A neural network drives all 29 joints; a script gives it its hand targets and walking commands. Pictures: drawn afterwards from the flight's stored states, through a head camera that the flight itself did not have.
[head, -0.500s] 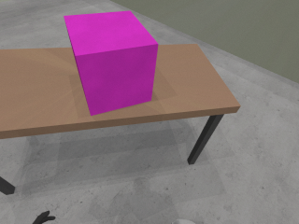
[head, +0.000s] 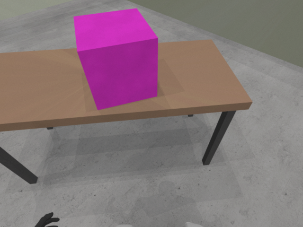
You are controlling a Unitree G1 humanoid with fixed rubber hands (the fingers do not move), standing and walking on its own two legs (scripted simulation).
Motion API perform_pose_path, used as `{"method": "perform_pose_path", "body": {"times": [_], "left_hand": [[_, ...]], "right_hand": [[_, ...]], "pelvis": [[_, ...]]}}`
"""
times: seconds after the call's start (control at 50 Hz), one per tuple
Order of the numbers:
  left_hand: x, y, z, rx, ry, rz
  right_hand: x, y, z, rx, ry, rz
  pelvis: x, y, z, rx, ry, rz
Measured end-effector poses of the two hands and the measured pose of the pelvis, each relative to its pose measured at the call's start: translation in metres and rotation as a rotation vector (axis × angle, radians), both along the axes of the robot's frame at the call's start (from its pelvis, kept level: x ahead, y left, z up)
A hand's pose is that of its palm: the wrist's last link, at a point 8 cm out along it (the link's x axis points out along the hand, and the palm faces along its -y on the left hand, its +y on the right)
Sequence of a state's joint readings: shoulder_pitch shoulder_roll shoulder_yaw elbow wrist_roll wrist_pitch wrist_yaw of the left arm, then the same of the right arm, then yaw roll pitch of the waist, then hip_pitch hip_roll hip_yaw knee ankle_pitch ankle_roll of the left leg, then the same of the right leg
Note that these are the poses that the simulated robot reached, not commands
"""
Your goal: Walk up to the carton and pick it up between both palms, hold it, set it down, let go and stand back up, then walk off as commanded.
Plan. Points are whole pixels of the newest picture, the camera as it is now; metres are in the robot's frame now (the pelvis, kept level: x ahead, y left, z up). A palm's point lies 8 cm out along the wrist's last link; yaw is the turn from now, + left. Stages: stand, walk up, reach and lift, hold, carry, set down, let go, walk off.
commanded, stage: walk up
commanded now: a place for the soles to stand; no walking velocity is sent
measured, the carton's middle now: (117, 58) +0.74 +0.16 +0.04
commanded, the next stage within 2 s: none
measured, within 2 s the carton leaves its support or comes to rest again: neither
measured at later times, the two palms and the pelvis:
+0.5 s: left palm out of the picture +0.08 +0.31 -0.10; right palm out of the picture +0.08 -0.32 -0.09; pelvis +0.01 -0.01 +0.00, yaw +3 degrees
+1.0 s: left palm out of the picture +0.10 +0.32 -0.10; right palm out of the picture +0.10 -0.31 -0.09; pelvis +0.01 +0.00 +0.00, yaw +4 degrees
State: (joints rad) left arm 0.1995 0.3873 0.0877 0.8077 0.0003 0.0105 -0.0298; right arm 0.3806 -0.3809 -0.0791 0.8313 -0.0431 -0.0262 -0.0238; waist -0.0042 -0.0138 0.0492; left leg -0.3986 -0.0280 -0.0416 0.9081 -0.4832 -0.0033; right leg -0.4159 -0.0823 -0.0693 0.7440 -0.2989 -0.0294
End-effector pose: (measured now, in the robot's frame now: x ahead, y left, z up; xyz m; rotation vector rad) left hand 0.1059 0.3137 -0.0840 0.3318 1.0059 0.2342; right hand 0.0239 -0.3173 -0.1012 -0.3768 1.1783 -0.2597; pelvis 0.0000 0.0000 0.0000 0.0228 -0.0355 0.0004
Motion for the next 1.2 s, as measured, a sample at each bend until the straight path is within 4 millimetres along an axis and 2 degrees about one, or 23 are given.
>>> {"method": "perform_pose_path", "body": {"times": [0.1,0.16,0.26,0.34,0.42,0.48,0.58,0.7,0.8,1.2], "left_hand": [[-0.006,0.013,-0.013,-0.026,0.011,0.026],[-0.010,0.013,-0.015,-0.045,0.019,0.047],[-0.020,0.002,-0.023,-0.067,0.064,0.060],[-0.025,-0.011,-0.027,-0.055,0.067,0.065],[-0.028,-0.011,-0.019,-0.039,0.063,0.074],[-0.025,-0.005,-0.015,-0.029,0.061,0.076],[-0.020,0.004,-0.017,-0.036,0.058,0.092],[-0.015,-0.002,-0.020,-0.047,0.061,0.091],[-0.013,0.004,-0.017,-0.043,0.049,0.090],[-0.011,0.007,-0.019,-0.054,0.052,0.098]], "right_hand": [[-0.022,0.011,-0.001,-0.020,0.055,-0.010],[-0.026,0.010,0.007,-0.037,0.094,0.005],[-0.006,-0.001,0.019,-0.062,0.064,0.032],[0.023,-0.012,0.013,-0.056,0.007,0.061],[0.049,-0.011,0.012,-0.038,-0.051,0.080],[0.059,-0.005,0.010,-0.021,-0.056,0.095],[0.058,0.005,0.007,-0.021,-0.022,0.106],[0.065,-0.001,0.011,-0.034,-0.017,0.108],[0.073,0.006,0.011,-0.031,-0.035,0.117],[0.076,0.010,0.012,-0.032,-0.031,0.122]], "pelvis": [[-0.001,0.014,-0.005,-0.013,-0.020,0.012],[-0.001,0.014,-0.001,-0.031,-0.015,0.030],[0.000,0.004,0.003,-0.038,0.012,0.037],[0.000,-0.010,-0.002,-0.027,0.014,0.043],[0.004,-0.012,0.001,-0.015,-0.001,0.049],[0.006,-0.009,0.002,-0.018,0.008,0.057],[0.012,0.000,0.001,-0.012,0.007,0.071],[0.015,-0.004,0.002,-0.015,0.014,0.072],[0.015,0.001,0.003,-0.018,0.013,0.075],[0.012,0.005,0.003,-0.021,0.010,0.078]]}}
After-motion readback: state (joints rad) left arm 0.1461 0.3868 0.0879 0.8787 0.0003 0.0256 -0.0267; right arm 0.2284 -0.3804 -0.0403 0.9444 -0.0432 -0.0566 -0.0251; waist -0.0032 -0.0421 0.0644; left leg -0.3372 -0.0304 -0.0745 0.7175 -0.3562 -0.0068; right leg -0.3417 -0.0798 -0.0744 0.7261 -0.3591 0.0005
